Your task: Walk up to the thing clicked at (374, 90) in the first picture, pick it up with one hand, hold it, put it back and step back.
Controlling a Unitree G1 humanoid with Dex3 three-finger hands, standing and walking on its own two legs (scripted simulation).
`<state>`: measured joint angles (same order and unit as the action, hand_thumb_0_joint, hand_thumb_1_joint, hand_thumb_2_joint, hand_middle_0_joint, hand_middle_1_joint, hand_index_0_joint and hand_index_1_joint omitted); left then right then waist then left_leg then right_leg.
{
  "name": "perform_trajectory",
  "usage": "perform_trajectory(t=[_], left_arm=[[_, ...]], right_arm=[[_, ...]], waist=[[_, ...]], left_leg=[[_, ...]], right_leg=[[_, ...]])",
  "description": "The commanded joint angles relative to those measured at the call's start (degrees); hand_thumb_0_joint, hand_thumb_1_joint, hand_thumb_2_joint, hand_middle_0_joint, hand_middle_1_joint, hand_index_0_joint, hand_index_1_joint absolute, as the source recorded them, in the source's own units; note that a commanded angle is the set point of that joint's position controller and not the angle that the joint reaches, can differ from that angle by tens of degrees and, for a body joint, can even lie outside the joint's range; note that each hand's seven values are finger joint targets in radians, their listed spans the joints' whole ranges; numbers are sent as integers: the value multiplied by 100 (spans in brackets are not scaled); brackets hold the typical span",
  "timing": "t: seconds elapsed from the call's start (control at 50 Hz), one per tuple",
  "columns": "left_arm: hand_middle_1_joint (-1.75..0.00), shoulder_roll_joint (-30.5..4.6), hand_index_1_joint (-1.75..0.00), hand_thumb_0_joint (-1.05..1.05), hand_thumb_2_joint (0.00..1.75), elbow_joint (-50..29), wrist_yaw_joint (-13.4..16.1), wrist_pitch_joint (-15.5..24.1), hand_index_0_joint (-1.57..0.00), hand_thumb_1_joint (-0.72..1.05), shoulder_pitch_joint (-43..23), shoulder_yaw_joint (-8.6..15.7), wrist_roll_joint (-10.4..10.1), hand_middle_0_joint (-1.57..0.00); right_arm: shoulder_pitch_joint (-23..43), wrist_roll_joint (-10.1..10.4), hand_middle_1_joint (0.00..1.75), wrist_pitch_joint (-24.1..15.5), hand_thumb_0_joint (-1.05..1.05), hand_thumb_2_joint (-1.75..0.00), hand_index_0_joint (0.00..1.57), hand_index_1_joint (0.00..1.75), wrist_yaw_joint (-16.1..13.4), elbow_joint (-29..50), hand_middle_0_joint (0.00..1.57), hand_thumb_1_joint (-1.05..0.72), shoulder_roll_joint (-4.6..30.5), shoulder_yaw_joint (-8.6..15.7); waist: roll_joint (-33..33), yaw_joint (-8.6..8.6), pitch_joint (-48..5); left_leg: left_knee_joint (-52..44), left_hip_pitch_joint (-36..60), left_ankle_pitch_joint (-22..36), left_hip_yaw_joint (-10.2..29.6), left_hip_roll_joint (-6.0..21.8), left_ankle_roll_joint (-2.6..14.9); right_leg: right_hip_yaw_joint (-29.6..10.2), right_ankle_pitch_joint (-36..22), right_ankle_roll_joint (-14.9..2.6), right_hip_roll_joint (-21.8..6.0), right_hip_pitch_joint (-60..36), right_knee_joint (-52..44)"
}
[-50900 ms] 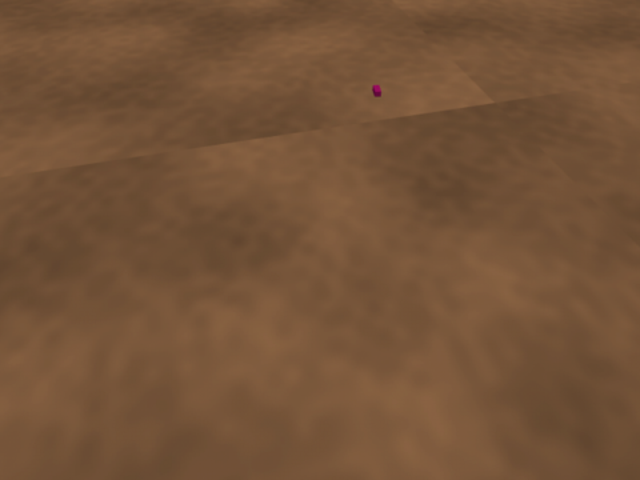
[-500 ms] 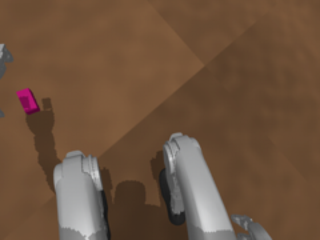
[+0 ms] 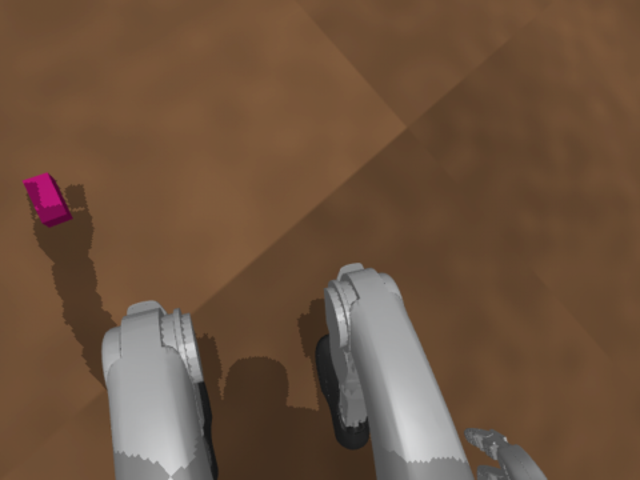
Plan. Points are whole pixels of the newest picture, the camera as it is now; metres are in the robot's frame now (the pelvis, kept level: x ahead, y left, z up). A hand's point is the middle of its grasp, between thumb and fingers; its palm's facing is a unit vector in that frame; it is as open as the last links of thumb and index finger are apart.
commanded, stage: withdraw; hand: left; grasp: from above
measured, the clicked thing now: (48, 200) +0.53 +0.33 -0.36
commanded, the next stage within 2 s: approach in 0.54 s
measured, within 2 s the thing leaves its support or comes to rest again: neither
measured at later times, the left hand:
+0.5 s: hand out of the picture +0.50 +0.34 -0.10, palm faces -0.43 -0.04 -0.90, open 14.3 cm
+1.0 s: hand (0, 194) +0.48 +0.32 -0.18, palm faces -0.41 -0.19 -0.89, open 14.8 cm
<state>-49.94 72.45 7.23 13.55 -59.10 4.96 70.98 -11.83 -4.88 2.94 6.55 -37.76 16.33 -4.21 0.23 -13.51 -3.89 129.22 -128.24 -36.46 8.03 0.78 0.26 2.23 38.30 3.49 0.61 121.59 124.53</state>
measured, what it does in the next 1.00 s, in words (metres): stands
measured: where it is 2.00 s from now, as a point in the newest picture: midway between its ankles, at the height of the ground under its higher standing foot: (273, 430)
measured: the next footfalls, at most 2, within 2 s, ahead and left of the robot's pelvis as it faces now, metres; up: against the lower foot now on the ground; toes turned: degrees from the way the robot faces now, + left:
none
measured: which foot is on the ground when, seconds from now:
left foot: down 0.00-1.00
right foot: down 0.00-1.00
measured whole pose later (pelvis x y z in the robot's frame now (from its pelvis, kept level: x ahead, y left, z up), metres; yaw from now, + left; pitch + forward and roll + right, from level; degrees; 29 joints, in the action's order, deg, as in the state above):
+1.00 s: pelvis +0.00 +0.00 -0.03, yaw -1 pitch +34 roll -10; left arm -51.4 92.7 20.6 12.0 -64.3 6.9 69.1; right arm -9.7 -8.0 -2.1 8.2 -38.4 16.6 -7.9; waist -1.6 -16.5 -1.2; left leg 133.7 -132.0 -36.2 9.7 0.7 -0.4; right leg 3.2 37.8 3.2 1.4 125.3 128.5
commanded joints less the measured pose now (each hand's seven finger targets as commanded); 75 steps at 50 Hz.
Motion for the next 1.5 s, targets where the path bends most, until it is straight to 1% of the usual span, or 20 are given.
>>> perform_trajectory(t=[0.0,0.06,0.12,0.18,0.28,0.44,0.56,0.62,0.66,0.74,0.9,1.1,1.18,1.2,1.28,1.3,1.36,1.4,1.44,1.48], left_arm=[[-100,-1283,-100,0,99,-1108,328,-178,-6,-56,-2151,109,-133,-6],[-100,-1094,-99,0,98,-999,229,-323,-7,-55,-1865,-26,-202,-6],[-100,-1338,-99,0,98,-1127,144,-375,-7,-55,-1734,120,-264,-6],[-100,-1294,-99,0,98,-1026,148,-334,-7,-55,-1821,105,-334,-6],[-101,-1437,-100,0,98,-629,279,-185,-7,-56,-1989,142,-152,-6],[-101,-1483,-100,0,99,-870,272,-113,-6,-57,-2311,108,-13,-6],[-100,-1076,-99,0,97,-770,67,-276,-7,-54,-1697,-65,-235,-6],[-100,-1304,-99,0,97,-973,74,-212,-7,-54,-1748,105,-267,-6],[-84,-1405,-83,0,88,-943,168,-142,-7,-54,-1853,168,-272,-6],[-96,-1452,-97,0,93,-637,475,-43,-2,-61,-1806,323,-270,-3],[-90,-1095,-90,0,90,1251,1444,-95,-1,-61,-2138,195,-206,-1],[-97,-1995,-95,0,83,2244,3056,-416,-15,-45,-2852,984,-367,-13],[-97,-2193,-97,0,91,1852,3318,-755,-5,-56,-3110,1144,-610,-5],[-98,-2369,-98,0,95,1732,3357,-850,-5,-58,-3014,1257,-675,-5],[-96,-2386,-97,0,99,1393,3198,-1162,-4,-61,-2540,1349,-871,-6],[-95,-2167,-96,0,99,1405,3066,-1226,-4,-61,-2460,1185,-927,-6],[-95,-2288,-96,0,99,1498,2816,-1388,-5,-61,-1648,1385,-1084,-6],[-93,-2236,-95,0,101,1766,2641,-1473,-4,-61,-1297,1425,-1095,-6],[-92,-1814,-95,0,102,1704,2443,-1453,-3,-61,-1466,1118,-1174,-6],[-92,-1823,-95,0,102,1700,2316,-1343,-3,-61,-1539,1010,-1240,-6]], right_arm=[[-1256,-30,30,-47,0,-90,20,30,-54,67,20,-91,1359,525],[-1280,12,30,-29,0,-90,20,30,-62,49,20,-91,1351,560],[-1253,60,30,0,0,-90,20,30,-63,96,20,-91,1336,576],[-1139,70,30,-18,0,-90,20,30,-73,95,20,-91,1281,506],[-1056,19,30,-99,0,-90,20,30,-81,56,20,-91,1277,392],[-1228,-49,30,-117,0,-90,20,30,-76,60,20,-91,1351,439],[-1222,5,30,-30,0,-90,20,30,-73,81,20,-91,1365,537],[-1181,8,30,-13,0,-90,20,30,-52,100,20,-91,1343,505],[-1138,6,30,-29,0,-89,20,30,-42,97,20,-87,1305,461],[-1112,-44,30,-120,0,-89,20,30,-17,35,20,-87,1283,365],[-1077,-315,30,-474,0,-88,20,30,83,-112,20,-85,1378,72],[-1095,-851,30,-1163,0,-90,20,30,322,-314,20,-90,1790,-259],[-1112,-972,30,-1343,0,-89,20,30,507,-431,20,-87,1860,-339],[-1098,-962,30,-1378,0,-90,20,30,552,-462,20,-88,1878,-351],[-1103,-884,30,-1435,0,-90,20,30,729,-504,20,-90,1864,-338],[-1152,-889,30,-1447,0,-90,20,30,794,-517,20,-90,1829,-379],[-1182,-772,30,-1466,0,-90,20,30,873,-481,20,-90,1907,-293],[-1322,-741,30,-1430,0,-90,20,30,913,-578,20,-90,1914,-260],[-1254,-697,30,-1431,0,-90,20,30,964,-430,20,-90,1879,-285],[-1205,-660,30,-1455,0,-90,20,30,980,-385,20,-89,1961,-324]], waist=[[2226,-35,-4217],[1949,-41,-4036],[1784,81,-4080],[1463,-26,-3753],[1503,-126,-3441],[2052,-83,-4212],[1821,-37,-3806],[1781,-6,-3867],[1716,-36,-3795],[1623,-61,-3624],[1450,-514,-2844],[2197,-841,-2941],[2802,-944,-3182],[2899,-808,-3299],[3305,-700,-3544],[3162,-799,-3555],[2806,-551,-3501],[2576,-617,-3218],[2280,-771,-2964],[1954,-872,-2815]], left_leg=[[-1695,3880,841,-369,-9,74],[-1717,3661,712,-386,-30,108],[-1731,3527,761,-414,-54,132],[-1648,3141,573,-439,-52,172],[-1533,3086,509,-425,-43,150],[-1591,3644,766,-421,-42,86],[-1703,3604,749,-288,-8,78],[-1586,3430,874,-332,-36,95],[-1501,3302,791,-385,-38,120],[-1376,3083,720,-442,-48,132],[-1006,2467,234,-334,-48,103],[-375,2660,462,-301,72,28],[-177,3016,726,-263,148,-25],[-144,3065,835,-263,158,-40],[-43,3249,1376,-249,181,-64],[70,3227,1502,-235,197,-41],[27,2889,1875,-198,188,-8],[3,2698,1916,-141,199,-7],[18,2432,1714,-82,203,43],[37,2084,1430,-54,208,116]], right_leg=[[575,-1099,-562,156,-1440,-1252],[555,-1028,-557,163,-1513,-1374],[508,-1086,-549,163,-1736,-1407],[476,-960,-530,173,-1709,-1454],[482,-915,-539,167,-1485,-1351],[559,-1075,-558,175,-1585,-1256],[596,-1041,-548,147,-1389,-1260],[563,-1151,-548,142,-1527,-1191],[537,-1103,-540,157,-1543,-1220],[549,-1053,-528,180,-1512,-1171],[767,-669,-543,233,-838,-867],[976,-940,-447,281,-892,-422],[1028,-1215,-431,273,-1063,-232],[1026,-1323,-450,291,-1083,-162],[1024,-1734,-482,315,-1258,-23],[1028,-1879,-473,345,-1339,17],[1047,-2175,-470,393,-1562,13],[1089,-2157,-489,409,-1473,58],[1100,-2061,-478,440,-1443,-12],[1096,-1923,-434,473,-1591,-112]])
